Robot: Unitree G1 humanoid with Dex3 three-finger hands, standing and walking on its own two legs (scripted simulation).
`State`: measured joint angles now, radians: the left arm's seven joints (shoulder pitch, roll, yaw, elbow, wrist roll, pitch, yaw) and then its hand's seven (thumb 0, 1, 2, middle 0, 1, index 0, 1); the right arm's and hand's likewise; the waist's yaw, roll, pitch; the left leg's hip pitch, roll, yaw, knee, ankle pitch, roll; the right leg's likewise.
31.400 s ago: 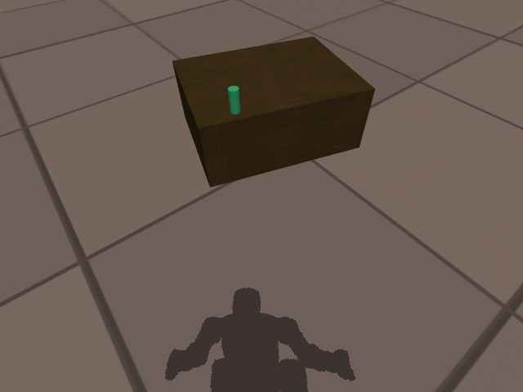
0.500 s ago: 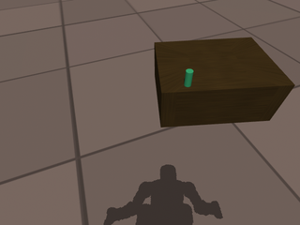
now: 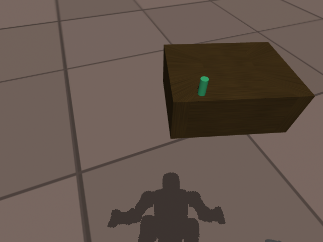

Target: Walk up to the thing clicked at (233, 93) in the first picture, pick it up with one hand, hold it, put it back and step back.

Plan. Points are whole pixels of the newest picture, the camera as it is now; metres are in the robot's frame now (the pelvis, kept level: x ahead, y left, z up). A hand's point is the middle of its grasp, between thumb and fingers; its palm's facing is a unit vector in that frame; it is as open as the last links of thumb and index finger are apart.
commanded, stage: step back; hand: right
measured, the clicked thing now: (203, 86) +1.03 -0.20 -0.32
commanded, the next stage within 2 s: stand in 0.28 s
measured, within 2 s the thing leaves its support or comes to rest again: neither
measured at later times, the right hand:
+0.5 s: hand out of the picture +0.09 -0.26 -0.14, palm faces +0.00 +0.94 -0.33, open 7.4 cm
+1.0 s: hand out of the picture +0.06 -0.26 -0.15, palm faces -0.02 +0.94 -0.33, open 7.4 cm
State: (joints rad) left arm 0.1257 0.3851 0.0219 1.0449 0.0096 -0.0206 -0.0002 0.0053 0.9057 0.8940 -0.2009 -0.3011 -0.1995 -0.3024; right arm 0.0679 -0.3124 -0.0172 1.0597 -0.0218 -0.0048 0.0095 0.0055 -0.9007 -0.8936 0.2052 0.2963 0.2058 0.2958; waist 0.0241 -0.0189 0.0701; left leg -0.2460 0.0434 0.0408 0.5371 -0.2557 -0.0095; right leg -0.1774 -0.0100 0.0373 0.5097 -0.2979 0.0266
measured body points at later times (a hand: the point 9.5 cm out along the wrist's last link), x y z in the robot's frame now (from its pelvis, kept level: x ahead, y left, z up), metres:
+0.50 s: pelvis +0.00 +0.00 +0.01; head +0.01 +0.00 +0.46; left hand +0.09 +0.29 -0.12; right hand +0.09 -0.31 -0.12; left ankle +0.02 +0.12 -0.73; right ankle -0.01 -0.14 -0.73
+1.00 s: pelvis -0.01 +0.00 +0.01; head +0.00 +0.00 +0.46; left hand +0.06 +0.30 -0.12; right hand +0.06 -0.31 -0.12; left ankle +0.02 +0.12 -0.73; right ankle -0.01 -0.14 -0.73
